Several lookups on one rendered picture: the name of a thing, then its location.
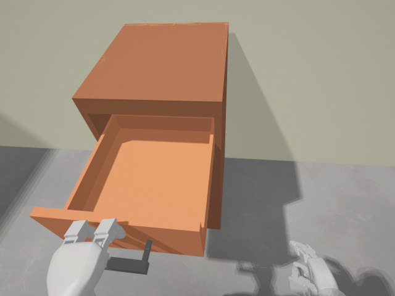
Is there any right robot hand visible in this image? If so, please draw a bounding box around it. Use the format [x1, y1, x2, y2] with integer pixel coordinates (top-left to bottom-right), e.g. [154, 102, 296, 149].
[289, 240, 339, 296]

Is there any cabinet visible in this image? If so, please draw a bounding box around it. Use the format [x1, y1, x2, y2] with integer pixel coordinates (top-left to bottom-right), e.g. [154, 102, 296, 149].
[72, 22, 229, 229]

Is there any drawer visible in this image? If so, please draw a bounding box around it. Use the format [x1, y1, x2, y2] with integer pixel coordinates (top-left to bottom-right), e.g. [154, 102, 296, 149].
[29, 114, 215, 257]

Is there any left robot hand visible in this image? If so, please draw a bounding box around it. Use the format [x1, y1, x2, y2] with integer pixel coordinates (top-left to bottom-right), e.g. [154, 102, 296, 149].
[47, 218, 126, 296]

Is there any handle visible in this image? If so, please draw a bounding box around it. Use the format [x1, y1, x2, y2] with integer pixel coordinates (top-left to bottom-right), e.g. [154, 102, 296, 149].
[92, 238, 152, 275]

